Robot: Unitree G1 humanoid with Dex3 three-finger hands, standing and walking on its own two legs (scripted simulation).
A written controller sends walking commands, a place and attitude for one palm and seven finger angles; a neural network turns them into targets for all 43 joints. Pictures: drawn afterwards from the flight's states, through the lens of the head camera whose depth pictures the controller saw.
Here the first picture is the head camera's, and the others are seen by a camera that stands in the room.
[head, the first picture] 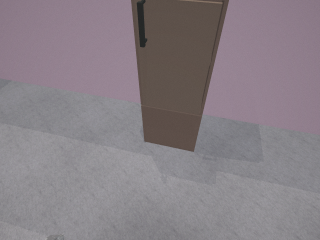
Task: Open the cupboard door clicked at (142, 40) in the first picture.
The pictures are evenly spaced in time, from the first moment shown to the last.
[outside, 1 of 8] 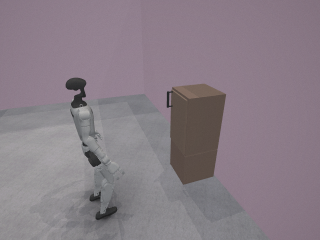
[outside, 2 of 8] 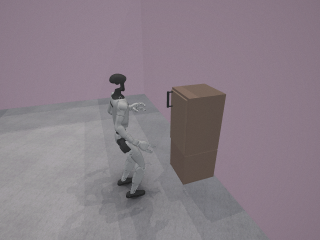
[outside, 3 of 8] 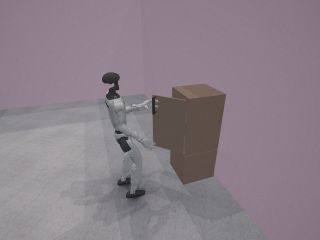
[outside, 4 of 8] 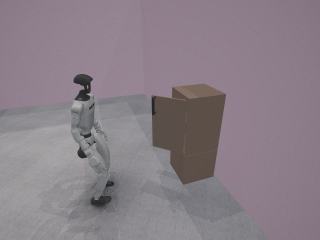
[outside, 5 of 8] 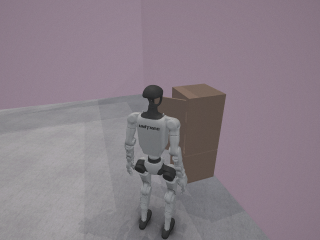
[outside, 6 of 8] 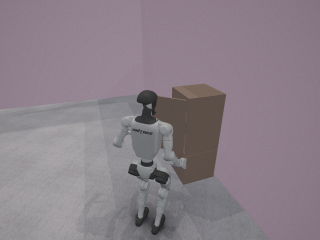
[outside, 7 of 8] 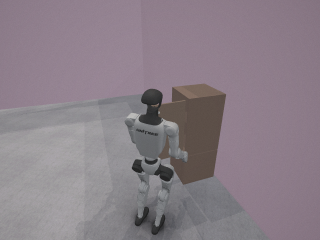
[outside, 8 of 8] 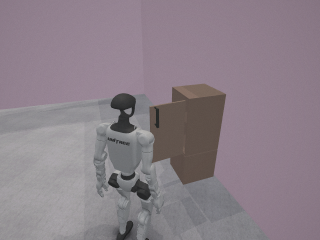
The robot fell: no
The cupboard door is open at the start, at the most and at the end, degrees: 0 96 96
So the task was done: yes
